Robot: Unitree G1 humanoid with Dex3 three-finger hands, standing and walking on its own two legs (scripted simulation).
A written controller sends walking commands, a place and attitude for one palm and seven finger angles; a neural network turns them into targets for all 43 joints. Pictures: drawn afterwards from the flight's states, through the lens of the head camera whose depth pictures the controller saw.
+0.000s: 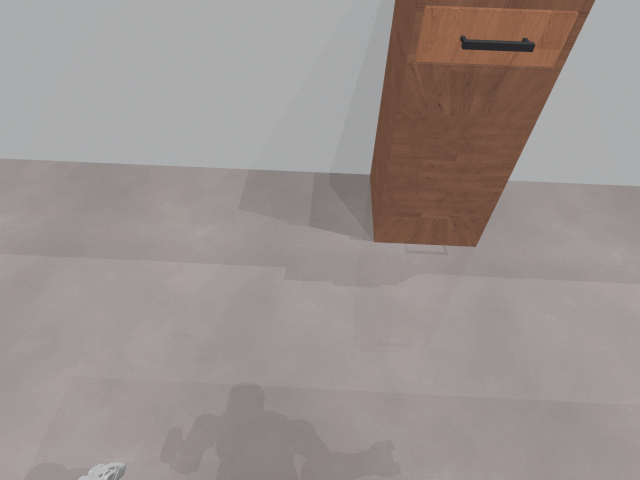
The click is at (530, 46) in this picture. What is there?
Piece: drawer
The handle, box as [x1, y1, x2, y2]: [460, 36, 534, 51]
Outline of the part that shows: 460,38 462,42 461,46 465,49 532,51 534,46 534,43 530,42 526,38 523,38 521,41 473,40 466,39 464,36 461,36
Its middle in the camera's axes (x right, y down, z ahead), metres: +0.46 -0.52 +1.02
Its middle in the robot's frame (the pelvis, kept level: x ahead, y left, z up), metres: +1.15 -0.40 +0.08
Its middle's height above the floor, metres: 0.85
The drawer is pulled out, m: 0.00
